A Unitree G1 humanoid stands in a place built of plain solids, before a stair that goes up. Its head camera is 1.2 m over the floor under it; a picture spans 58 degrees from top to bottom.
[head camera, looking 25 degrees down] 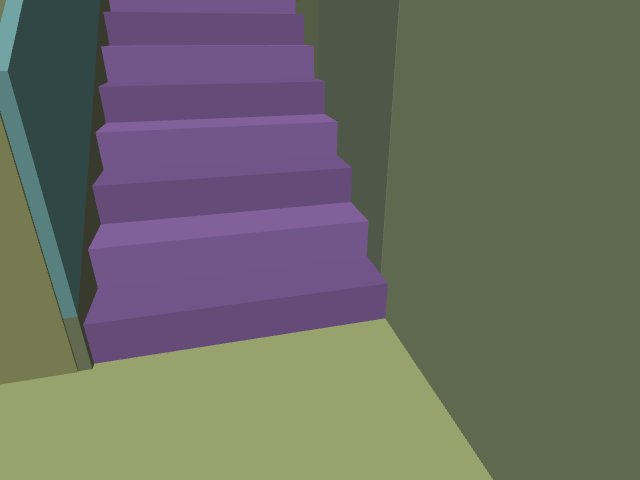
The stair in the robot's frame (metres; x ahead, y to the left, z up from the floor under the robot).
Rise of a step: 0.19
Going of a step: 0.28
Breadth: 1.27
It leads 14 degrees to the left of straight ahead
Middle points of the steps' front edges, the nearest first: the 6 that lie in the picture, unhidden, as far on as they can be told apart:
1.54 0.30 0.19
1.81 0.37 0.39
2.08 0.44 0.58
2.35 0.51 0.77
2.63 0.58 0.96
2.90 0.65 1.16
